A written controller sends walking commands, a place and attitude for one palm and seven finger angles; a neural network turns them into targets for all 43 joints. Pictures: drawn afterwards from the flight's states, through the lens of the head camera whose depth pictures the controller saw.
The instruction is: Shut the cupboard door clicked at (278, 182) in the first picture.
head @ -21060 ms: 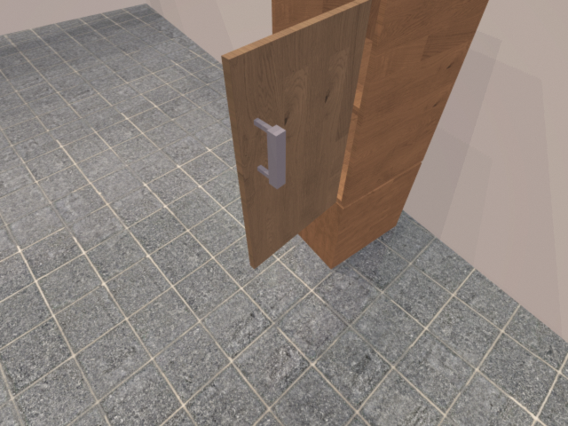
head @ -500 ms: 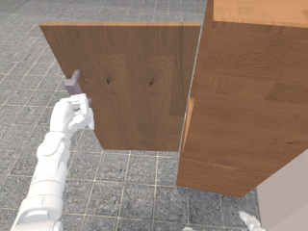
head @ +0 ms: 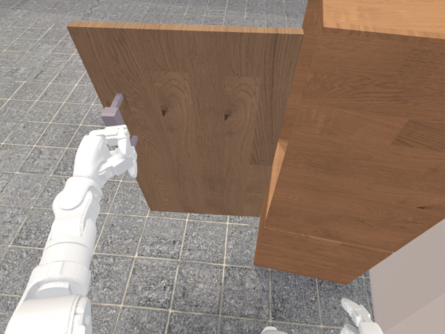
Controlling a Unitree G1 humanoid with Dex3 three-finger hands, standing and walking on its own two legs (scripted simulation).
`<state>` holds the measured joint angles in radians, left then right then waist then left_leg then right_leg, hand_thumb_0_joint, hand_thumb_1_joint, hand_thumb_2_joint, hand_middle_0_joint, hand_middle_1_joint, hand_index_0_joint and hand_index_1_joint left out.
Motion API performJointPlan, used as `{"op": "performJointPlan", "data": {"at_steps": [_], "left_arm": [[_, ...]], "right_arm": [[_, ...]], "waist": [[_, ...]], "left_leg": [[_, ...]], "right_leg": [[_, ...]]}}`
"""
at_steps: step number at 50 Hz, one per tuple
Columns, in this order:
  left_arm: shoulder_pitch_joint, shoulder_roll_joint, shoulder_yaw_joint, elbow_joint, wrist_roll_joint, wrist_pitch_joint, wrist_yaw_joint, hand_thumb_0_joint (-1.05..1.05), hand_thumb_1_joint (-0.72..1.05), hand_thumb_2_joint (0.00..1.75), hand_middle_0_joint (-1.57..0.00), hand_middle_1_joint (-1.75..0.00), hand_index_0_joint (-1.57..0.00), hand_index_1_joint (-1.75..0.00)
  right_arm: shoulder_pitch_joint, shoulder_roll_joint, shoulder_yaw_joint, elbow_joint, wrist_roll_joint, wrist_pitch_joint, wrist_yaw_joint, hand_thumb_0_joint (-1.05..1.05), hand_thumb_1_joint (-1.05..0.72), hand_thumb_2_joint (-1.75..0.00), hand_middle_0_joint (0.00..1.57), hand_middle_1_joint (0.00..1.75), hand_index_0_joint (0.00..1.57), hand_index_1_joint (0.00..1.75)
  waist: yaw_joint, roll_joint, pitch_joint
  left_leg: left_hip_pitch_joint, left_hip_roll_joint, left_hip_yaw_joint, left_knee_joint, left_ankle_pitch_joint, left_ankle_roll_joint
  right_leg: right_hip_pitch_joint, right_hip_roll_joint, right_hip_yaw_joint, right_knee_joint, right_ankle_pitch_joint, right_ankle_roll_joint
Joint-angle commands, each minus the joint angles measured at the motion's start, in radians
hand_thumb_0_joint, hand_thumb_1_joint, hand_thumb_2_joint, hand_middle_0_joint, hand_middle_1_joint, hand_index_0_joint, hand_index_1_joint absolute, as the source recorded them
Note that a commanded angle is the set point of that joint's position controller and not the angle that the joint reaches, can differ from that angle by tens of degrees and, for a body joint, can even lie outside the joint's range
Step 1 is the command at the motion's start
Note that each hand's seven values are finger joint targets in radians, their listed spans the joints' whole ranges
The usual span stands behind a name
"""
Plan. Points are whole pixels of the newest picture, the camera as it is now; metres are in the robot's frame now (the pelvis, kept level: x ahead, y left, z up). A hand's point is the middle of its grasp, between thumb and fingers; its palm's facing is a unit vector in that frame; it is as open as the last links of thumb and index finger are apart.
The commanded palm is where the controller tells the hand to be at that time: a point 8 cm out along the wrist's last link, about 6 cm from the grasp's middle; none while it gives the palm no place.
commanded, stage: push the door shut along its arc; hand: left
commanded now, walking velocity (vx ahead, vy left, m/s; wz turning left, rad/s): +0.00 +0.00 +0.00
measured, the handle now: (123, 129) +0.47 +0.21 +0.09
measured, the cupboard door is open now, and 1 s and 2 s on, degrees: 99 79 60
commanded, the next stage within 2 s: pull the fist back off the door in 1.68 s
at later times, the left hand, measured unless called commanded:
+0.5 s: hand (138, 135) +0.45 +0.18 +0.09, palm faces -0.19 -0.98 -0.02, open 3.2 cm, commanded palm +0.45 +0.21 +0.09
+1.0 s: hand (175, 111) +0.52 +0.11 +0.09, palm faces -0.34 -0.94 +0.00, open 3.1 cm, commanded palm +0.52 +0.17 +0.09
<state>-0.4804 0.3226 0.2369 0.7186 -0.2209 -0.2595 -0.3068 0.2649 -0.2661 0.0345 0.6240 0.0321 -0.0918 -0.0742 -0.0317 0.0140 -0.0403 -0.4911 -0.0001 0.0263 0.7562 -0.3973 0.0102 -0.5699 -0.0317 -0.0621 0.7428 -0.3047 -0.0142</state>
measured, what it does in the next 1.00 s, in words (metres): stands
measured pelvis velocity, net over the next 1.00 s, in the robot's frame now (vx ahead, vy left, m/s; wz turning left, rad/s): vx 0.00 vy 0.01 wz -0.01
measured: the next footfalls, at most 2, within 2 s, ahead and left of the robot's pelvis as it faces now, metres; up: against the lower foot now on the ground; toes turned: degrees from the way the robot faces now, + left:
none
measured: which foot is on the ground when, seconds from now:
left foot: down 0.00-1.00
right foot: down 0.00-1.00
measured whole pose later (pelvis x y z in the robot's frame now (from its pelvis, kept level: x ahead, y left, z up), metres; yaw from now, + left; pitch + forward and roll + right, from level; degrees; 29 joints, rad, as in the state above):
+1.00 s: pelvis +0.00 +0.01 -0.02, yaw -1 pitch +19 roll -1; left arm -1.08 0.50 0.25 1.21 -0.15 -0.25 -0.46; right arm 0.36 -0.29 0.04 0.68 0.00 -0.06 -0.06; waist -0.19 0.03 -0.06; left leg -0.79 0.01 0.02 0.91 -0.45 0.02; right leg -0.85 -0.02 -0.06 0.85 -0.33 -0.01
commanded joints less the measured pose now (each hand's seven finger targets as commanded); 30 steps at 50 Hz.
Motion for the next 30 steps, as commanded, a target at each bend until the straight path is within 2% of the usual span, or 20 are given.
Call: {"op": "performJointPlan", "data": {"at_steps": [1,2,3,4,5,8,10,12,16,18,19,21,22,23,24,27,29,30], "left_arm": [[-0.478,0.217,0.044,-0.158,-0.025,-0.075,-0.034,0.00,0.90,0.90,-1.30,-1.50,-1.30,-1.50],[-0.492,0.230,0.049,-0.127,-0.028,-0.073,-0.039,0.00,0.90,0.90,-1.30,-1.50,-1.30,-1.50],[-0.531,0.260,0.069,-0.107,-0.028,-0.075,-0.044,0.00,0.90,0.90,-1.30,-1.50,-1.30,-1.50],[-0.573,0.248,0.049,-0.072,-0.026,-0.073,-0.052,0.00,0.90,0.90,-1.30,-1.50,-1.30,-1.50],[-0.623,0.261,0.050,-0.057,-0.024,-0.078,-0.059,0.00,0.90,0.90,-1.30,-1.50,-1.30,-1.50],[-0.659,0.257,0.031,-0.012,-0.021,-0.086,-0.081,0.00,0.90,0.90,-1.30,-1.50,-1.30,-1.50],[-0.713,0.231,0.002,0.013,-0.018,-0.089,-0.095,0.00,0.90,0.90,-1.30,-1.50,-1.30,-1.50],[-0.742,0.254,0.011,0.063,-0.016,-0.091,-0.101,0.00,0.90,0.90,-1.30,-1.50,-1.30,-1.50],[-0.814,0.211,-0.035,0.074,-0.006,-0.100,-0.120,0.00,0.90,0.90,-1.30,-1.50,-1.30,-1.50],[-0.838,0.244,-0.016,0.085,-0.009,-0.105,-0.127,0.00,0.90,0.90,-1.30,-1.50,-1.30,-1.50],[-0.852,0.222,-0.034,0.106,-0.010,-0.101,-0.133,0.00,0.90,0.90,-1.30,-1.50,-1.30,-1.50],[-0.893,0.243,-0.025,0.121,-0.005,-0.099,-0.134,0.00,0.90,0.90,-1.30,-1.50,-1.30,-1.50],[-0.911,0.258,-0.017,0.111,-0.003,-0.107,-0.132,0.00,0.90,0.90,-1.30,-1.50,-1.30,-1.50],[-0.936,0.242,-0.039,0.093,0.004,-0.110,-0.134,0.00,0.90,0.90,-1.30,-1.50,-1.30,-1.50],[-0.937,0.219,-0.053,0.110,0.004,-0.108,-0.134,0.00,0.90,0.90,-1.30,-1.50,-1.30,-1.50],[-0.952,0.267,-0.015,0.170,0.004,-0.101,-0.131,0.00,0.90,0.90,-1.30,-1.50,-1.30,-1.50],[-0.994,0.277,-0.019,0.173,0.016,-0.100,-0.134,0.00,0.90,0.90,-1.30,-1.50,-1.30,-1.50],[-0.999,0.262,-0.033,0.182,0.019,-0.098,-0.136,0.00,0.90,0.90,-1.30,-1.50,-1.30,-1.50]], "right_arm": [[0.039,-0.144,-0.054,-0.108,0.006,-0.032,-0.015,0.00,-0.90,-0.90,0.20,0.30,0.20,0.30],[0.052,-0.150,-0.053,-0.105,0.005,-0.028,-0.017,0.00,-0.90,-0.90,0.20,0.30,0.20,0.30],[0.053,-0.154,-0.053,-0.099,0.006,-0.025,-0.019,0.00,-0.90,-0.90,0.20,0.30,0.20,0.30],[0.057,-0.154,-0.050,-0.093,0.007,-0.023,-0.020,0.00,-0.90,-0.90,0.20,0.30,0.20,0.30],[0.063,-0.157,-0.050,-0.086,0.008,-0.022,-0.021,0.00,-0.90,-0.90,0.20,0.30,0.20,0.30],[0.080,-0.162,-0.054,-0.082,0.007,-0.019,-0.021,0.00,-0.90,-0.90,0.20,0.30,0.20,0.30],[0.094,-0.164,-0.053,-0.073,0.005,-0.019,-0.017,0.00,-0.90,-0.90,0.20,0.30,0.20,0.30],[0.114,-0.175,-0.054,-0.062,0.003,-0.016,-0.018,0.00,-0.90,-0.90,0.20,0.30,0.20,0.30],[0.139,-0.179,-0.061,-0.046,0.000,-0.018,-0.009,0.00,-0.90,-0.90,0.20,0.30,0.20,0.30],[0.151,-0.187,-0.062,-0.039,-0.001,-0.015,-0.009,0.00,-0.90,-0.90,0.20,0.30,0.20,0.30],[0.152,-0.186,-0.062,-0.036,0.000,-0.014,-0.008,0.00,-0.90,-0.90,0.20,0.30,0.20,0.30],[0.165,-0.192,-0.062,-0.026,-0.001,-0.013,-0.008,0.00,-0.90,-0.90,0.20,0.30,0.20,0.30],[0.174,-0.195,-0.063,-0.025,-0.003,-0.015,-0.010,0.00,-0.90,-0.90,0.20,0.30,0.20,0.30],[0.173,-0.193,-0.064,-0.024,-0.003,-0.014,-0.007,0.00,-0.90,-0.90,0.20,0.30,0.20,0.30],[0.177,-0.190,-0.065,-0.018,-0.004,-0.016,-0.004,0.00,-0.90,-0.90,0.20,0.30,0.20,0.30],[0.195,-0.202,-0.062,-0.009,-0.006,-0.011,-0.006,0.00,-0.90,-0.90,0.20,0.30,0.20,0.30],[0.199,-0.201,-0.063,-0.002,-0.006,-0.010,-0.005,0.00,-0.90,-0.90,0.20,0.30,0.20,0.30],[0.204,-0.200,-0.062,0.000,-0.006,-0.010,-0.004,0.00,-0.90,-0.90,0.20,0.30,0.20,0.30]], "waist": [[-0.031,0.028,-0.321],[-0.041,-0.009,-0.319],[-0.044,-0.012,-0.312],[-0.059,-0.013,-0.298],[-0.067,-0.013,-0.293],[-0.074,0.000,-0.347],[-0.085,0.046,-0.356],[-0.099,0.000,-0.351],[-0.115,0.068,-0.401],[-0.122,0.037,-0.420],[-0.133,0.030,-0.406],[-0.140,0.041,-0.390],[-0.138,0.050,-0.407],[-0.144,0.085,-0.436],[-0.147,0.096,-0.432],[-0.157,0.037,-0.396],[-0.166,0.066,-0.409],[-0.172,0.064,-0.413]], "left_leg": [[0.020,-0.009,-0.034,-0.102,0.218,0.001],[0.009,-0.008,-0.035,-0.093,0.214,0.006],[-0.012,-0.007,-0.038,-0.093,0.189,0.005],[-0.022,-0.008,-0.037,-0.088,0.176,0.007],[-0.025,-0.008,-0.043,-0.086,0.160,0.006],[-0.016,-0.008,-0.047,-0.072,0.168,0.008],[0.004,-0.007,-0.057,-0.065,0.183,0.003],[-0.015,-0.005,-0.065,-0.055,0.172,0.008],[0.036,-0.001,-0.079,-0.040,0.207,-0.001],[0.022,0.000,-0.079,-0.032,0.207,0.003],[0.011,0.000,-0.079,-0.032,0.188,0.004],[0.007,0.002,-0.085,-0.032,0.174,0.004],[0.018,0.000,-0.094,-0.030,0.199,0.003],[0.047,0.004,-0.095,-0.026,0.204,0.000],[0.058,0.004,-0.097,-0.024,0.202,-0.002],[0.007,0.003,-0.100,-0.023,0.182,0.005],[0.011,0.005,-0.099,-0.016,0.177,0.005],[0.016,0.005,-0.100,-0.014,0.181,0.005]], "right_leg": [[0.218,0.017,0.048,-0.061,0.236,-0.012],[0.219,0.018,0.049,-0.061,0.230,-0.010],[0.208,0.016,0.053,-0.062,0.208,-0.008],[0.192,0.016,0.054,-0.064,0.198,-0.007],[0.171,0.018,0.052,-0.061,0.177,-0.007],[0.161,0.018,0.052,-0.049,0.178,-0.008],[0.119,0.022,0.042,-0.036,0.182,-0.013],[0.101,0.026,0.040,-0.034,0.164,-0.012],[0.039,0.029,0.029,-0.017,0.170,-0.016],[0.045,0.031,0.031,-0.015,0.172,-0.013],[0.034,0.031,0.030,-0.018,0.159,-0.012],[0.007,0.034,0.027,-0.018,0.138,-0.014],[0.003,0.035,0.021,-0.008,0.143,-0.018],[-0.018,0.035,0.024,-0.008,0.139,-0.015],[-0.034,0.036,0.019,-0.009,0.130,-0.016],[-0.030,0.040,0.016,-0.010,0.118,-0.017],[-0.048,0.039,0.022,-0.009,0.115,-0.015],[-0.054,0.040,0.021,-0.008,0.116,-0.014]]}}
